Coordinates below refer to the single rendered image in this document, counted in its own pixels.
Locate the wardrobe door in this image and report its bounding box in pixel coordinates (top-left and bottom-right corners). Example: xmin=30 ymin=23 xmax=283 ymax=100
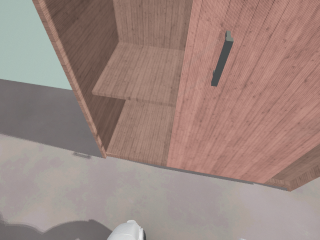
xmin=271 ymin=144 xmax=320 ymax=182
xmin=166 ymin=0 xmax=320 ymax=184

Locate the handle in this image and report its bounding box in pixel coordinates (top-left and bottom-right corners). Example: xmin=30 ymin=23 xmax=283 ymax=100
xmin=211 ymin=30 xmax=234 ymax=87

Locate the robot left shin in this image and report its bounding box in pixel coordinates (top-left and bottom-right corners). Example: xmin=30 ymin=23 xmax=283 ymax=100
xmin=127 ymin=220 xmax=139 ymax=226

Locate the robot left thigh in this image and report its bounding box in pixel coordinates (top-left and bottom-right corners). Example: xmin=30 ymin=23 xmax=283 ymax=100
xmin=107 ymin=222 xmax=144 ymax=240

